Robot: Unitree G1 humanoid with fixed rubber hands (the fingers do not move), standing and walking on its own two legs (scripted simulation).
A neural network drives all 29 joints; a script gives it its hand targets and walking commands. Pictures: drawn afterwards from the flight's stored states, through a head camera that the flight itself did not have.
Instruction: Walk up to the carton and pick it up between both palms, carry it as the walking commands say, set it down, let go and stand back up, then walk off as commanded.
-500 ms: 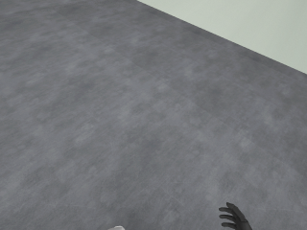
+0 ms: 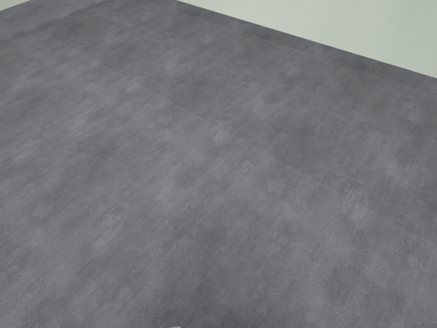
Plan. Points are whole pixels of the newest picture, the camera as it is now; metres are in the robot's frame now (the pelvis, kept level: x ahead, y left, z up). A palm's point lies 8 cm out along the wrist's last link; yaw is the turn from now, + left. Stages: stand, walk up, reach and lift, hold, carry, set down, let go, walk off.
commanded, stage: stand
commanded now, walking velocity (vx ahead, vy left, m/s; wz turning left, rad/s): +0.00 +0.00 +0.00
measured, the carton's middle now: out of the picture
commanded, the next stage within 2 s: none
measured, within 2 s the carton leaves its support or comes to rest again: neither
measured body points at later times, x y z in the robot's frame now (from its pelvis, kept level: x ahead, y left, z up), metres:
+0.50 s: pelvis +0.12 +0.02 +0.01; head +0.14 +0.03 +0.46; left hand +0.13 +0.24 -0.16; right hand +0.20 -0.19 -0.14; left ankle +0.13 +0.13 -0.73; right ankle +0.03 -0.09 -0.73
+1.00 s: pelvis +0.13 +0.03 +0.01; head +0.14 +0.03 +0.46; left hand +0.13 +0.24 -0.15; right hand +0.11 -0.19 -0.15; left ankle +0.13 +0.13 -0.73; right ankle +0.03 -0.09 -0.73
